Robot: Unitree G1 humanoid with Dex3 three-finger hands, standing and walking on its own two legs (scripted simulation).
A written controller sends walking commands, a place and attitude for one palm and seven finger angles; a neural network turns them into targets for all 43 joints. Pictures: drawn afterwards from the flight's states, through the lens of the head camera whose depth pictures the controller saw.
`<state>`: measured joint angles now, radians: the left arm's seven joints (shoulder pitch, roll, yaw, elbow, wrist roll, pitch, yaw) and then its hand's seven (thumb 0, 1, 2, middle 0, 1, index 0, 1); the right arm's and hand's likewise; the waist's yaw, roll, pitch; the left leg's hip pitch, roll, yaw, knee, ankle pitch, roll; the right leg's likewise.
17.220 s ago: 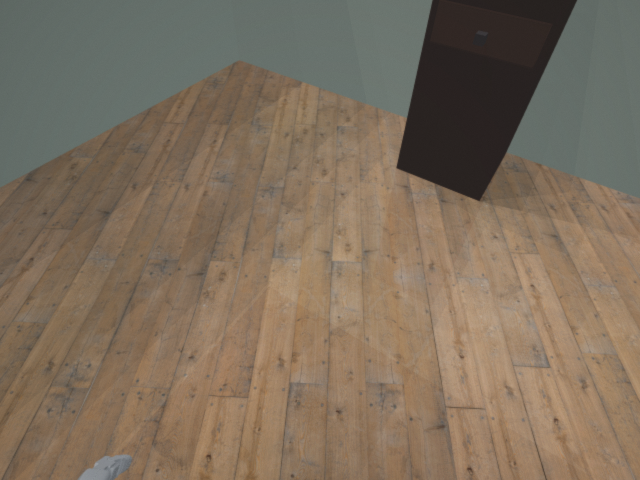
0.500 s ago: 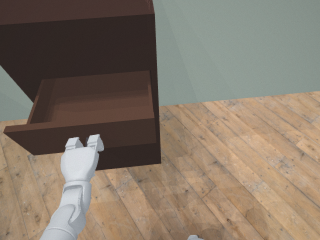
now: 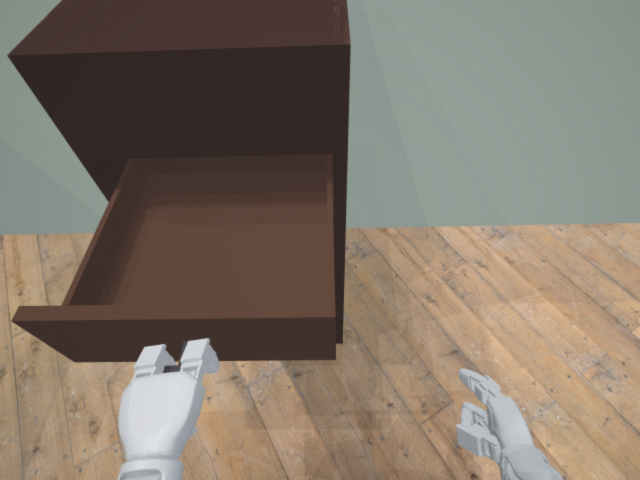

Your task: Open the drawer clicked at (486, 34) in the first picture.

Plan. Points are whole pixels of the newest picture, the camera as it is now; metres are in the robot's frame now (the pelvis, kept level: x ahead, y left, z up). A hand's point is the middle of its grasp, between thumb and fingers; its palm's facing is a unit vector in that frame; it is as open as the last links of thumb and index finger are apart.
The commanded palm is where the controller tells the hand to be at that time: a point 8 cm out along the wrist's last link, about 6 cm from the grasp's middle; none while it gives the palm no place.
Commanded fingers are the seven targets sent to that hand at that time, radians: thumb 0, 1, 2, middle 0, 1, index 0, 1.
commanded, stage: pull the drawer open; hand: left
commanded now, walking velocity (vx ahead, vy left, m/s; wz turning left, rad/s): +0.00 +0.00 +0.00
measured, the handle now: (183, 370) +0.25 +0.21 -0.02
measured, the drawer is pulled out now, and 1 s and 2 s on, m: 0.28 0.30 0.30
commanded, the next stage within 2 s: open the thumb to release the handle in 0.26 s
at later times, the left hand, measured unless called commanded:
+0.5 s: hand (180, 428) +0.18 +0.20 -0.04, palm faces +0.04 -0.05 -1.00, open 6.7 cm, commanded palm +0.16 +0.21 +0.01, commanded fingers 0.00 0.34 0.66 -0.36 -1.29 -0.36 -1.29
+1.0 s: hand (173, 429) +0.18 +0.20 -0.03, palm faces +0.02 -0.07 -1.00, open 13.3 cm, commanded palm +0.16 +0.21 +0.02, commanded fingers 0.00 -0.50 0.30 -0.30 -1.20 -0.30 -1.20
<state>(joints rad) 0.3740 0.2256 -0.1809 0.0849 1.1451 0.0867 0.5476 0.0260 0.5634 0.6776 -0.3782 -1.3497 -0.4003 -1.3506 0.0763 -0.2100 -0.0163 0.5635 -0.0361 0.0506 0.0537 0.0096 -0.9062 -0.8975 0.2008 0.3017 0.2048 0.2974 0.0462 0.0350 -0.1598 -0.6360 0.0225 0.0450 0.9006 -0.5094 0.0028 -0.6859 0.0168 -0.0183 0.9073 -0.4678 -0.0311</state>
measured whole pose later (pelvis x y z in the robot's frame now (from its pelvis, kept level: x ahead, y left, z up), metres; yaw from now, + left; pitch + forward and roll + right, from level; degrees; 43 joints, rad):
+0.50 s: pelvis -0.02 -0.01 -0.01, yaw +0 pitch +14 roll +1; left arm 0.36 0.25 -0.15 0.09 1.15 0.07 0.62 -0.01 0.55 0.75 -0.39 -1.34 -0.36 -1.34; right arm 0.11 -0.23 -0.03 0.63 -0.06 0.05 0.00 0.01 -0.91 -0.90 0.20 0.30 0.20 0.30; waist 0.04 0.04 -0.14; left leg -0.72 0.02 0.04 0.99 -0.52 -0.01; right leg -0.78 0.01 -0.02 1.01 -0.48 -0.05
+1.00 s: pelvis -0.05 -0.01 -0.01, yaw +1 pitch +12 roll +1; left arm 0.20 0.26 -0.14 0.25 1.11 0.06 0.55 0.00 -0.42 0.33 -0.33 -1.21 -0.33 -1.23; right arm 0.11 -0.23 -0.03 0.65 -0.03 0.02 -0.06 0.01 -0.91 -0.90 0.20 0.30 0.21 0.30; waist 0.04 0.04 -0.13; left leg -0.69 0.01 0.02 0.93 -0.44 -0.01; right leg -0.74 0.01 -0.04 0.95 -0.42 -0.05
